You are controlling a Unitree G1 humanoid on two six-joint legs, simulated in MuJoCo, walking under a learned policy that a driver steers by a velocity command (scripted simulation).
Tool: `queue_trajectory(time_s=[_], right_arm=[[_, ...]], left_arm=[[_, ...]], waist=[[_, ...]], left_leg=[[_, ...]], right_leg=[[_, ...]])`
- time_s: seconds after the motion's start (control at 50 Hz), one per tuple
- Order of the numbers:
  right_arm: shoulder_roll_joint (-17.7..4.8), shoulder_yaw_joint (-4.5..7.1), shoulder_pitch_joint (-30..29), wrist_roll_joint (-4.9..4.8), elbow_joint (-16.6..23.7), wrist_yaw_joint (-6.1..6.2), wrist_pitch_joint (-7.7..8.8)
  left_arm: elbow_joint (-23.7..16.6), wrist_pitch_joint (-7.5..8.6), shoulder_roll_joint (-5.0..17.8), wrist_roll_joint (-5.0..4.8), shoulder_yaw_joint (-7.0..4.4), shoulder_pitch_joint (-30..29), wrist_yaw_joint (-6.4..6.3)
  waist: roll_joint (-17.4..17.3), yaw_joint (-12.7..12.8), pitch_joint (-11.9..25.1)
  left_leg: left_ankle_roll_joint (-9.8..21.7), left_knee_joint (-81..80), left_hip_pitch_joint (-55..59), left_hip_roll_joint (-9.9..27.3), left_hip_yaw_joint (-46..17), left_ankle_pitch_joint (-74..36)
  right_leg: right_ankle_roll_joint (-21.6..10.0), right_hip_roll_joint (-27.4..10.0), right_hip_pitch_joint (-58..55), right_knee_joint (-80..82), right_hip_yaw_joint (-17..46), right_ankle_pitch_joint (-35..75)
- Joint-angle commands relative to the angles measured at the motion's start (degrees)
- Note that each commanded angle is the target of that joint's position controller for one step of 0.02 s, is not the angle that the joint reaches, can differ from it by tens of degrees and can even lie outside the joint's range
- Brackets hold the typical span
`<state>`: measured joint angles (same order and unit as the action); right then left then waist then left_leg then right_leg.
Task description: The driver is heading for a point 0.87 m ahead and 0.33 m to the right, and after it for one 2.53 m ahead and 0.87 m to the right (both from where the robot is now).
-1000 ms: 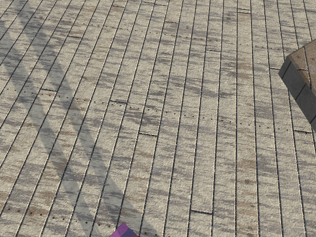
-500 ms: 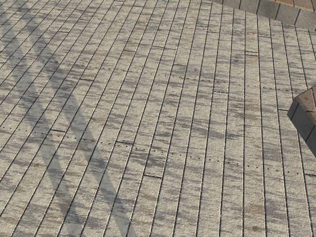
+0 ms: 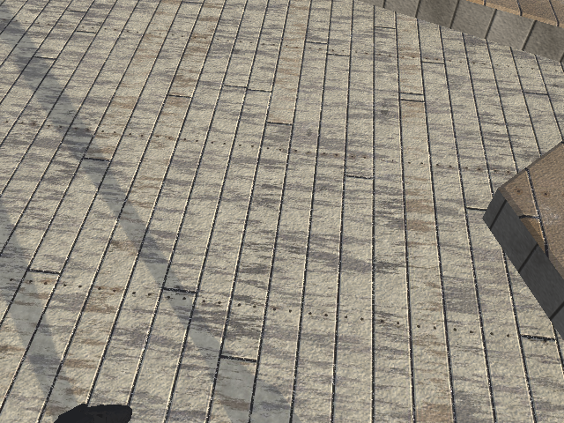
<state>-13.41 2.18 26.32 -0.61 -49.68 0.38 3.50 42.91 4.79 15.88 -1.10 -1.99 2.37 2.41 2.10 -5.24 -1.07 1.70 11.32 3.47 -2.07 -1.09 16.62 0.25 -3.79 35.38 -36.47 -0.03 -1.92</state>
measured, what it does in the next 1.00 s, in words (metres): walks ahead, turning right: right foot, then left foot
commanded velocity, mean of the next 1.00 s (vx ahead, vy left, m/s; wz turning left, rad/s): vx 0.49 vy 0.00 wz -0.28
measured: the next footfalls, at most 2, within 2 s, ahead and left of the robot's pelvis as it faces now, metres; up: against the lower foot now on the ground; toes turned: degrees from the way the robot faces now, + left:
right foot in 0.12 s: +0.26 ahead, -0.13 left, +0.00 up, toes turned -1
left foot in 0.66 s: +0.56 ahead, +0.08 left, +0.00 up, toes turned -9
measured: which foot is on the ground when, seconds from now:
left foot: down 0.00-0.12, up 0.14-0.64, down 0.66-1.00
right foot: up 0.00-0.10, down 0.12-0.66, up 0.68-1.00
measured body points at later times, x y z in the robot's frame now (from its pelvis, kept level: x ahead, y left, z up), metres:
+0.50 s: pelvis +0.28 -0.05 +0.01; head +0.30 -0.05 +0.45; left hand +0.28 +0.23 -0.12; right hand +0.48 -0.31 -0.08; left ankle +0.48 +0.13 -0.68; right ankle +0.22 -0.13 -0.74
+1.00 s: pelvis +0.55 -0.03 +0.00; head +0.58 -0.05 +0.45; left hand +0.81 +0.16 -0.09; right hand +0.49 -0.32 -0.12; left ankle +0.52 +0.09 -0.74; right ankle +0.65 -0.23 -0.68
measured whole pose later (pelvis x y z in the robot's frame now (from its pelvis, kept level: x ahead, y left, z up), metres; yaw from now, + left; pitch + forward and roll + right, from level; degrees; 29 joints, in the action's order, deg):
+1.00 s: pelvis +0.55 -0.03 +0.00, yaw -20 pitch +1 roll +3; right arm -16.5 4.3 16.8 0.3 -51.0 0.0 5.4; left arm 40.5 1.3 17.7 -1.3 -4.2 8.6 1.3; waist 2.5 -4.3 -2.3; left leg 0.1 13.2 -0.5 -0.8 10.9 13.3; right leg -0.4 -6.7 38.9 -46.4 2.2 -2.7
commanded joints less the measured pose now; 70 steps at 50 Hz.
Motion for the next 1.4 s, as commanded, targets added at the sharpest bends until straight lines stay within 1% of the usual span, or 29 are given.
queue_trajectory(time_s=[0.02, 0.08, 0.12, 0.14, 0.16, 0.18, 0.22, 0.26, 0.32, 0.4, 0.54, 0.6, 0.64, 0.66, 0.68, 0.7, 0.72, 0.76, 0.8, 0.98, 1.08, 1.12, 1.16, 1.18, 1.2, 1.22, 1.24, 1.28, 1.4], right_arm=[[-10.85, 2.69, 0.5, -0.62, 1.56, 0.45, 0.75], [-11.88, 3.2, -0.95, -0.42, 1.16, 0.5, 0.27], [-11.23, 2.81, -1.82, 0.24, 1.6, 0.76, -0.55], [-8.26, 1.64, -0.03, 1.68, 3.03, 0.97, -0.63], [-0.86, -0.22, 8.59, 0.15, 2.67, 0.26, 0.55], [-8.11, 1.29, 2.98, -1.31, 2.28, -0.02, 1.56], [-10.2, 1.97, -6.86, -1.71, 4.81, 0.16, 2.5], [-9.08, 2.27, -7.5, -0.03, 4.52, 0.26, 2.1], [-6.66, 1.94, -7.03, 0.04, 4.76, 0.54, 0.59], [-6.45, 1.71, -17.33, 1.22, 8.2, 0.57, 1.14], [-5.94, 0.89, -30.78, 0.04, 11.89, -1.44, 2.95], [-8.44, 1.59, -29.51, -0.15, 11.99, -1.84, 3.72], [-11.89, 3.27, -18.83, 0.11, 9.3, -1.26, 4.15], [-15.36, 4.29, -8.59, 1.16, 8.07, -0.67, 4.2], [-19.26, 5.42, -4.27, 1.17, 6.43, -0.73, 3.21], [-13.37, 3.95, -4.91, 0.85, 6.95, -0.87, 2.85], [-9.84, 2.92, -8.37, 0.64, 7.42, -0.69, 2.72], [-7.0, 2.04, -14.12, 0.97, 7.15, -0.79, 2.54], [-6.61, 2.1, -16.12, 1.46, 6.47, -0.84, 2.93], [-11.76, 3.86, -14.6, 0.75, 3.17, -0.05, 2.81], [-14.45, 4.76, -11.27, -0.78, 1.41, 0.03, 1.05], [-16.28, 5.3, -11.74, -1.3, 1.59, 0.29, 0.22], [-15.02, 4.66, -11.96, -1.06, 2.1, 0.61, -0.37], [-8.94, 2.71, -9.15, 1.61, 4.11, 0.41, 0.11], [-6.56, 1.27, -8.33, 1.24, 6.72, -0.22, 2.24], [-12.35, 2.62, -15.6, -1.24, 7.8, -0.91, 3.76], [-12.34, 2.5, -17.81, -2.02, 8.86, -1.12, 4.64], [-11.99, 2.82, -16.61, 0.57, 7.35, -0.16, 4.51], [-8.54, 2.12, -20.17, 2.11, 9.17, -0.05, 1.91]], left_arm=[[-6.13, 0.96, 3.56, -0.36, -0.44, -7.99, 0.32], [-5.56, 1.07, 6.32, -0.04, -1.61, -3.92, 0.3], [-1.17, 0.56, 9.83, 0.06, -3.75, 11.56, -0.61], [0.58, 0.11, 14.11, 0.65, -4.66, 21.27, -1.34], [1.55, 0.24, 15.95, 0.99, -4.69, 22.3, -0.45], [1.01, 0.42, 9.98, 0.15, -3.32, 19.07, -0.41], [0.0, 0.71, 7.61, 0.68, -2.52, 11.05, -0.56], [0.15, 1.33, 5.3, 2.16, -1.93, 9.06, -0.17], [1.36, 2.03, 6.06, 1.29, -2.14, 8.79, -0.3], [3.02, 1.36, 8.11, 0.54, -2.71, 13.15, -1.61], [6.06, -0.48, 9.02, -0.55, -2.98, 21.71, -2.78], [6.1, -1.44, 10.2, -0.41, -3.64, 21.75, -3.39], [5.32, -1.75, 9.03, -0.01, -3.27, 20.51, -3.35], [3.27, -1.62, 5.8, 1.0, -2.07, 19.08, -3.14], [1.65, -0.73, -0.11, -0.11, -0.38, 26.71, -2.95], [2.37, -0.45, 5.27, -1.26, -1.49, 25.62, -3.11], [1.31, -0.57, 9.07, -1.82, -2.73, 20.4, -3.2], [0.36, -1.11, 7.87, -0.68, -3.1, 16.14, -3.39], [-0.18, -2.23, 5.32, -0.82, -3.06, 17.23, -2.85], [-6.02, -2.87, 2.47, -0.17, -1.96, 5.03, -0.52], [-9.84, -3.26, 3.97, -0.14, -2.31, -0.92, 0.82], [-9.92, -3.61, 6.12, 0.09, -3.45, 2.5, 0.85], [-5.36, -4.23, 11.74, -0.26, -6.83, 19.69, -0.28], [-4.39, -4.71, 17.85, -0.71, -8.26, 24.08, -1.57], [-7.11, -3.53, 19.5, -0.47, -7.66, 21.69, -1.04], [-7.07, -2.5, 13.91, -0.17, -5.99, 21.25, -0.42], [-6.65, -1.73, 12.09, 0.06, -5.34, 19.42, -0.4], [-7.72, -1.32, 8.9, 0.5, -4.23, 12.36, -0.7], [-7.38, -1.53, 11.18, 0.67, -4.78, 12.44, -3.03]], waist=[[-7.71, 1.29, -5.55], [-8.28, 4.96, -1.98], [-7.59, 12.61, 8.14], [1.84, 14.56, 16.7], [17.9, 9.31, 24.16], [9.95, 11.15, 16.86], [0.1, 8.64, 4.71], [0.8, 5.86, 2.2], [1.92, 3.78, 1.23], [-0.55, 6.13, -2.22], [0.68, 10.26, -2.62], [2.85, 8.17, -1.5], [2.84, 2.56, 4.93], [-1.25, -1.98, 14.27], [-18.32, 0.92, 23.17], [-16.06, -0.05, 21.15], [-11.39, -0.39, 12.56], [-6.34, 2.14, 4.01], [-8.94, 4.6, 1.9], [-4.63, 2.57, -2.38], [-4.91, 1.92, -3.88], [-6.75, 4.91, -0.47], [-4.5, 14.0, 8.41], [8.66, 12.29, 12.34], [13.33, 9.12, 21.82], [4.86, 12.54, 17.94], [3.74, 11.26, 10.57], [-1.3, 6.2, 4.63], [-0.2, 4.59, 1.98]], left_leg=[[8.53, -4.62, -5.83, 14.73, -6.71, -17.62], [6.46, 2.63, -0.74, 15.69, -5.06, -34.97], [3.63, 21.8, -6.02, 11.67, -1.58, -45.7], [1.87, 41.36, -19.09, 7.49, 0.42, -24.09], [-0.82, 58.92, -37.33, -2.48, -3.89, 15.67], [0.03, 64.42, -43.69, 1.03, -7.84, 14.81], [0.99, 61.13, -43.46, 6.69, -4.61, 3.66], [1.1, 56.44, -36.81, 9.78, -4.83, -0.74], [-0.63, 51.41, -36.87, 10.88, -3.8, -3.13], [-2.99, 35.6, -41.98, 9.92, -3.2, -15.04], [-3.6, 17.84, -36.04, 4.86, -2.43, -22.37], [-2.19, 14.59, -30.9, 4.0, -2.9, -16.43], [0.92, 12.46, -14.51, 3.92, -1.73, -13.85], [4.73, 15.46, 2.31, 13.15, -10.11, -12.16], [12.88, 11.57, 22.12, 26.47, -33.91, -0.78], [12.47, 7.33, 19.61, 26.41, -39.56, 8.15], [9.82, 6.11, 12.28, 24.17, -30.38, 7.01], [7.84, 2.77, -0.94, 19.31, -17.99, -4.51], [8.11, -0.28, -7.49, 17.72, -11.34, -9.98], [7.69, -4.25, -8.61, 16.31, 6.89, -20.26], [5.69, 0.24, -0.05, 18.97, 10.3, -27.22], [4.48, 8.95, 1.68, 18.76, 12.25, -45.65], [1.24, 32.61, -7.84, 15.06, 15.02, -47.48], [-2.07, 53.31, -28.77, 9.49, 15.26, -10.44], [-3.52, 66.95, -44.02, -0.36, 1.83, 19.29], [-2.35, 69.05, -50.26, 2.93, -4.15, 15.12], [-1.01, 65.48, -51.62, 5.16, -3.22, 9.89], [-1.24, 55.77, -43.9, 9.11, -3.66, 2.65], [-5.96, 38.46, -36.67, 5.87, -1.02, -8.12]], right_leg=[[-1.13, 1.61, -2.71, 5.02, -0.39, 4.41], [-4.14, 3.4, -9.07, 6.29, -1.28, 0.4], [-7.19, 4.58, -30.32, 5.63, -2.28, -0.82], [-10.77, -7.84, -47.44, 4.85, 12.92, -3.97], [-19.45, -18.75, -60.03, 16.8, 43.13, -23.4], [-16.79, -16.7, -54.58, 21.69, 43.84, -31.55], [-13.48, -13.05, -37.77, 23.25, 27.97, -19.3], [-12.37, -8.83, -27.56, 24.75, 18.48, -3.42], [-15.04, -8.46, -22.95, 29.45, 15.6, -5.61], [-14.12, -6.29, -24.27, 30.71, 12.16, -1.86], [-11.88, -6.3, -29.28, 24.98, 12.6, -0.59], [-10.45, -8.14, -32.55, 20.09, 16.09, 1.74], [-8.09, -4.23, -29.93, 8.83, 14.21, 10.15], [-6.06, -0.23, -20.74, -7.23, 11.48, 1.86], [-2.37, 7.79, 0.47, -26.18, 4.83, -27.01], [-2.15, 4.47, 6.91, -34.57, 8.88, -31.31], [-2.21, 2.21, 9.41, -36.38, 8.58, -26.37], [-1.51, -1.34, 6.52, -32.88, 6.77, -18.8], [-0.97, -3.57, 2.14, -30.56, 6.33, -15.92], [-0.85, -3.2, 1.27, -7.28, 1.47, 3.14], [-3.94, -1.12, 1.12, -0.56, -1.87, -2.56], [-6.28, 2.72, -6.06, -0.18, -5.2, -8.61], [-10.16, 7.35, -30.96, 4.14, -5.48, -6.45], [-15.96, -5.56, -48.42, 5.98, 16.45, -8.43], [-25.82, -15.71, -58.14, 17.3, 48.2, -21.59], [-22.18, -14.94, -56.09, 21.14, 44.3, -22.8], [-19.8, -12.94, -48.86, 21.04, 35.95, -19.08], [-16.55, -8.33, -34.17, 21.5, 24.95, -6.18], [-15.05, -2.76, -21.55, 20.76, 12.85, 23.27]])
